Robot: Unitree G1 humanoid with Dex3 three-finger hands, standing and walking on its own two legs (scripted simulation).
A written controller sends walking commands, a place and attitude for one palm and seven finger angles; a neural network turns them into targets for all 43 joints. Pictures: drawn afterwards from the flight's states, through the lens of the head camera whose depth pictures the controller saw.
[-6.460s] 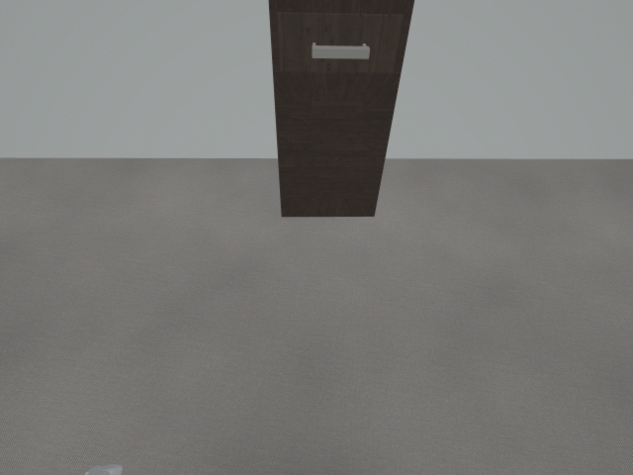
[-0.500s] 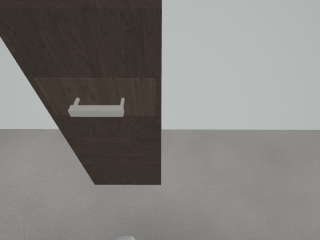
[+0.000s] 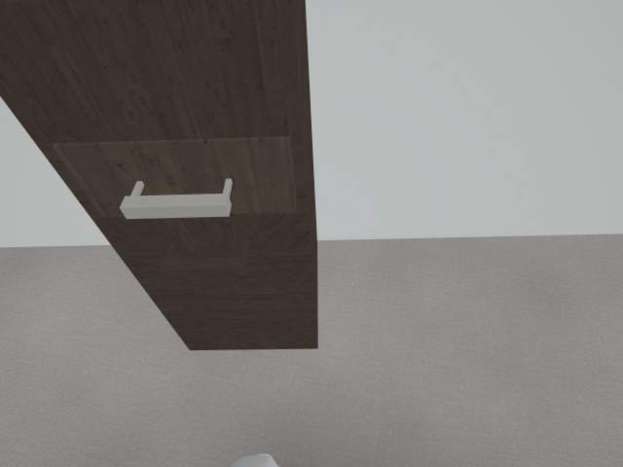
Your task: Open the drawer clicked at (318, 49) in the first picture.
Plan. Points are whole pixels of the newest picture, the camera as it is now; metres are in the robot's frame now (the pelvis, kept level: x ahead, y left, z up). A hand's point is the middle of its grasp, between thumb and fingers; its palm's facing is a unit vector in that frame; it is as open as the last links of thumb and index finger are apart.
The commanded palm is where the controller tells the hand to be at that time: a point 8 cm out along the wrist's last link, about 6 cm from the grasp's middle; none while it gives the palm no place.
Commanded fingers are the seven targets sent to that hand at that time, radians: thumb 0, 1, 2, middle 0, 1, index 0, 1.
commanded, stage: come to a stop and stand still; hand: left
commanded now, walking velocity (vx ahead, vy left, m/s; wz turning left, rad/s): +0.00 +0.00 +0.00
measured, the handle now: (180, 195) +0.52 +0.28 +0.01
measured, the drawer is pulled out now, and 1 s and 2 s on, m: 0.00 0.00 0.00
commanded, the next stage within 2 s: look again from close up in 1.44 s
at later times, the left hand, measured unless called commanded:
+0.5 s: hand out of the picture -0.01 +0.17 -0.16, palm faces +0.05 -0.98 -0.19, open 7.3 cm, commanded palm none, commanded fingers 0.00 0.90 0.90 -0.20 -0.30 -0.20 -0.30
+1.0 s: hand out of the picture -0.08 +0.17 -0.17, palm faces +0.07 -0.99 -0.12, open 7.4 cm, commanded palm none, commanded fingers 0.00 0.90 0.90 -0.20 -0.30 -0.20 -0.30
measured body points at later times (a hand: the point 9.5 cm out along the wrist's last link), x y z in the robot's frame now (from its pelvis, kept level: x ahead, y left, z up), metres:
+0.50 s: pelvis -0.04 -0.01 +0.01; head -0.05 +0.00 +0.46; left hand -0.01 +0.22 -0.14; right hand -0.03 -0.23 -0.14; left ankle -0.01 +0.09 -0.72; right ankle -0.01 -0.10 -0.72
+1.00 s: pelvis -0.03 +0.03 +0.02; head -0.04 +0.05 +0.46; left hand -0.08 +0.22 -0.15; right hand -0.04 -0.18 -0.14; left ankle -0.01 +0.09 -0.72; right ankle -0.01 -0.10 -0.72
